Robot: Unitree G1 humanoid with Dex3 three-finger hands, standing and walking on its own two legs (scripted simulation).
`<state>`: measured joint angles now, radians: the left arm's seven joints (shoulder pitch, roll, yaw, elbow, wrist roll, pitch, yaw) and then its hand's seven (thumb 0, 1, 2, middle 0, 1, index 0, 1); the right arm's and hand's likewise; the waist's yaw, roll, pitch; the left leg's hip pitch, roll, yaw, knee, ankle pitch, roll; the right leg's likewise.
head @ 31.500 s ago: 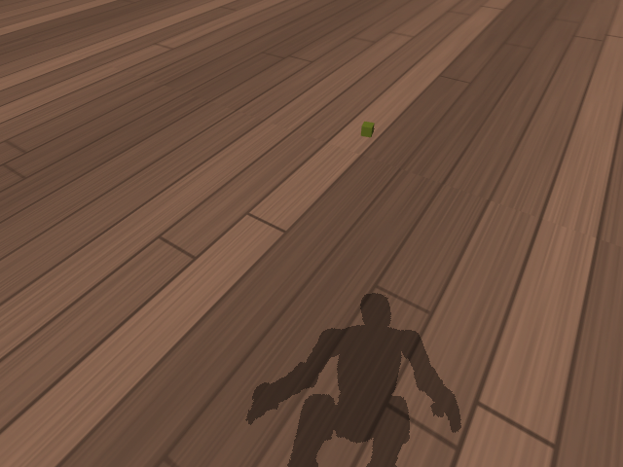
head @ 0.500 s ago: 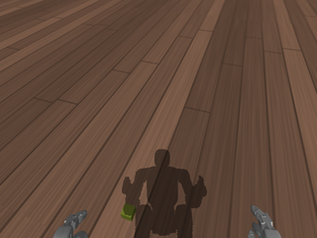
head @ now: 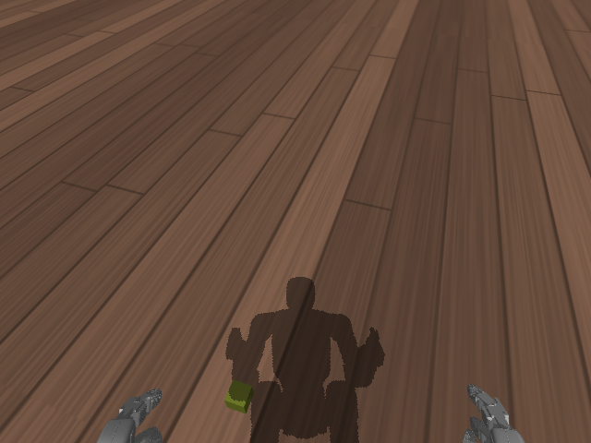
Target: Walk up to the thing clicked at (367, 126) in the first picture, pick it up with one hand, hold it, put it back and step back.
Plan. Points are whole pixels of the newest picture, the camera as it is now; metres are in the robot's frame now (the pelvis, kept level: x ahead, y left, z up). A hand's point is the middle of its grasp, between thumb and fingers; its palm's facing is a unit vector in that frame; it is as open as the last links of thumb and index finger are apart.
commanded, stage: home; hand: left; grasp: from above
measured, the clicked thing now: (239, 396) +0.44 +0.19 -0.68
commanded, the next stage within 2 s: stand in 0.28 s
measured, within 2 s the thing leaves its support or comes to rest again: neither
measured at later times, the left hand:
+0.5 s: hand out of the picture +0.15 +0.20 -0.08, palm faces +0.02 -0.95 -0.31, open 7.4 cm
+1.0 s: hand out of the picture +0.03 +0.24 -0.10, palm faces +0.06 -0.95 -0.32, open 7.4 cm
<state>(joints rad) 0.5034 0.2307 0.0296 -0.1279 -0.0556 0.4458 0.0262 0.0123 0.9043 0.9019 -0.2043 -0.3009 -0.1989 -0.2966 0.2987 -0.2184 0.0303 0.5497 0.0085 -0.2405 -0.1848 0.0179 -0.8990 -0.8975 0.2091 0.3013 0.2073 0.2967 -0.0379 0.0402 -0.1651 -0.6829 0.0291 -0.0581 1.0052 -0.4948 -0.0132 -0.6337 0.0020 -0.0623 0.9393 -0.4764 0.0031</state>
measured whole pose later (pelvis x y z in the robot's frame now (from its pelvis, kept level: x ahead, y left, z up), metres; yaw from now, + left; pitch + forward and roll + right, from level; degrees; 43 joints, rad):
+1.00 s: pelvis -0.01 +0.01 +0.06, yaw +1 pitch -4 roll +0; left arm 0.22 0.27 0.04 1.04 0.03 0.01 0.04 0.01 0.90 0.90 -0.21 -0.30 -0.20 -0.30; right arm 0.17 -0.27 -0.03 1.04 -0.03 -0.01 -0.02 0.01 -0.90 -0.90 0.21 0.30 0.21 0.30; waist 0.03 0.01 0.05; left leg -0.18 -0.01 -0.02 0.48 -0.24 0.01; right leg -0.15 -0.04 -0.04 0.46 -0.25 0.02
